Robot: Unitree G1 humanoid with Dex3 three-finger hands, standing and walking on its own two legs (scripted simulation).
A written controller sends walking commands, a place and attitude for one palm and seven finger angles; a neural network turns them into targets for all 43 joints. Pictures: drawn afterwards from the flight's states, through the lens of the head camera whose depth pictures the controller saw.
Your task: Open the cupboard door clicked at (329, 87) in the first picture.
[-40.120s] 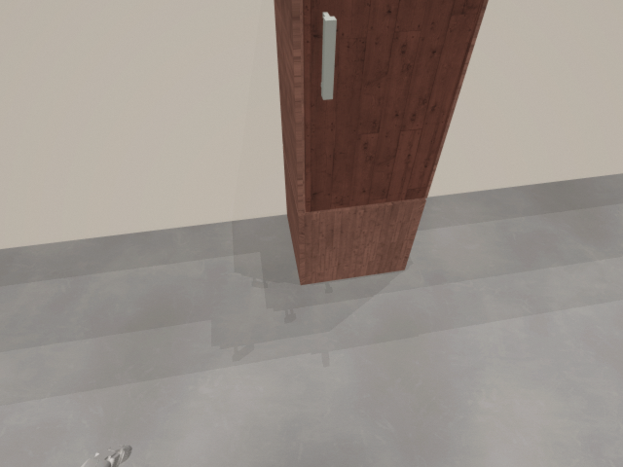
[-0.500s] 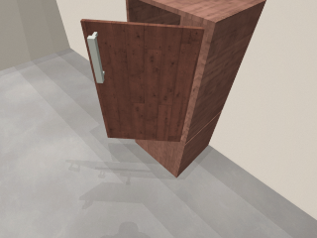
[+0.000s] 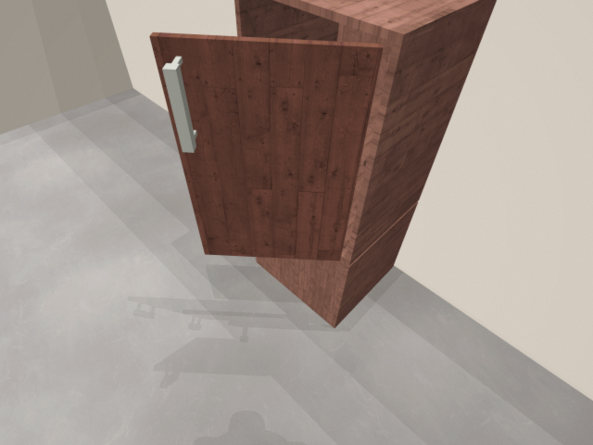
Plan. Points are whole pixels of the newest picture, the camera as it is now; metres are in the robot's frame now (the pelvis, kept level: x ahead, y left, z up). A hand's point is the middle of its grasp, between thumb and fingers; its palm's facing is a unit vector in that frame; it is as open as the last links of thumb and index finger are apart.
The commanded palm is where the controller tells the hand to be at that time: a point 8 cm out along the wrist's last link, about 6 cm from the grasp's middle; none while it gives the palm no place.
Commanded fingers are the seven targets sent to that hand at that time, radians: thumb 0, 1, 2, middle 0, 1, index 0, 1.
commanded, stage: look again from close up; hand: left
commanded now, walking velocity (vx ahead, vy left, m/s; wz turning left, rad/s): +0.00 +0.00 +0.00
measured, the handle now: (183, 106) +0.64 +0.25 +0.13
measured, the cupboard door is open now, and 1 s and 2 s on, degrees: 42 42 42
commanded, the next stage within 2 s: shuffle to correct the standing spot in 0.42 s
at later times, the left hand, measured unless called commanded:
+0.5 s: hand out of the picture +0.00 +0.14 -0.18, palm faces +0.02 -0.99 -0.15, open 7.4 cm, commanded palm none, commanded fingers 0.00 0.90 0.90 -0.20 -0.30 -0.20 -0.30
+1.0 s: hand out of the picture +0.06 +0.20 -0.18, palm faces -0.01 -0.99 -0.15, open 7.4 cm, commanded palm none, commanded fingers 0.00 0.90 0.90 -0.20 -0.30 -0.20 -0.30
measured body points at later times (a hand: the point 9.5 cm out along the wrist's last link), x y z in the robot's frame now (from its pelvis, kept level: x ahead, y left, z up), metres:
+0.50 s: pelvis +0.01 -0.01 +0.00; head +0.02 +0.00 +0.45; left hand +0.00 +0.19 -0.16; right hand +0.00 -0.23 -0.16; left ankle +0.05 +0.09 -0.74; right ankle +0.03 -0.14 -0.74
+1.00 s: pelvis +0.08 +0.03 +0.00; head +0.10 +0.05 +0.45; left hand +0.06 +0.25 -0.17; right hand +0.03 -0.19 -0.15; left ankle +0.05 +0.09 -0.74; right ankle +0.03 -0.10 -0.69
